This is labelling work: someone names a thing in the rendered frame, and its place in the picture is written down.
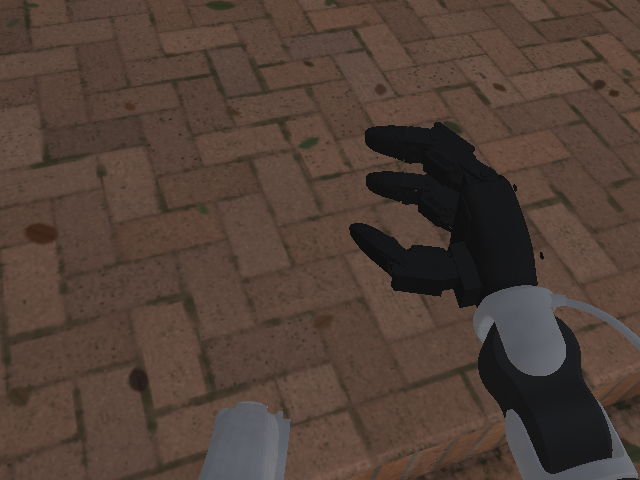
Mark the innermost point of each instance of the left robot thigh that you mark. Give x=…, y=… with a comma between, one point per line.
x=248, y=443

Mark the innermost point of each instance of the right robot hand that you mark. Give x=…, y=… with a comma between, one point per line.
x=490, y=247

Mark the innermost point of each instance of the right robot forearm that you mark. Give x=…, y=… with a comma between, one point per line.
x=530, y=362

